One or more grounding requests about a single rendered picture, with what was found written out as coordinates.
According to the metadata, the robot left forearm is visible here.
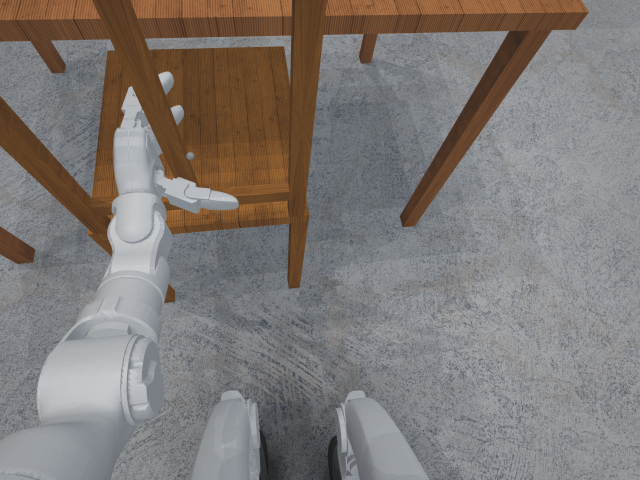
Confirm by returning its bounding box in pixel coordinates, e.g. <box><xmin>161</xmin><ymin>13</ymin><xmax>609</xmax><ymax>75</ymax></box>
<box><xmin>36</xmin><ymin>192</ymin><xmax>173</xmax><ymax>421</ymax></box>

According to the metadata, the left robot upper arm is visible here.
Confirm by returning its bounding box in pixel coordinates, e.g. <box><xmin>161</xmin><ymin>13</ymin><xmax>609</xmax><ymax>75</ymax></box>
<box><xmin>0</xmin><ymin>334</ymin><xmax>165</xmax><ymax>480</ymax></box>

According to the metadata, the left robot hand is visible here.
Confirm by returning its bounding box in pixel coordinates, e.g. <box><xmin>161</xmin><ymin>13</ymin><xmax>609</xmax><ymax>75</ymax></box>
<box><xmin>113</xmin><ymin>71</ymin><xmax>239</xmax><ymax>214</ymax></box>

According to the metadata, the table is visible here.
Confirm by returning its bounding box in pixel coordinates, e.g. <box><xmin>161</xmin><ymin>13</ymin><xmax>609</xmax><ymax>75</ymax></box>
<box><xmin>0</xmin><ymin>0</ymin><xmax>589</xmax><ymax>264</ymax></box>

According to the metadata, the chair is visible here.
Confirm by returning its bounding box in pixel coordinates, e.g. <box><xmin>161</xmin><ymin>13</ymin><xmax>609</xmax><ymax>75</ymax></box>
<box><xmin>0</xmin><ymin>0</ymin><xmax>327</xmax><ymax>303</ymax></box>

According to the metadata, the right robot shin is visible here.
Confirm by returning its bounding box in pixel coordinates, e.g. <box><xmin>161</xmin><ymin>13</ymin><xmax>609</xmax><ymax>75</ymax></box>
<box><xmin>337</xmin><ymin>391</ymin><xmax>379</xmax><ymax>480</ymax></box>

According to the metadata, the left robot thigh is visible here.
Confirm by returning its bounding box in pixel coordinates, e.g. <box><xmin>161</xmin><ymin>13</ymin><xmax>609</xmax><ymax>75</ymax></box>
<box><xmin>188</xmin><ymin>398</ymin><xmax>260</xmax><ymax>480</ymax></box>

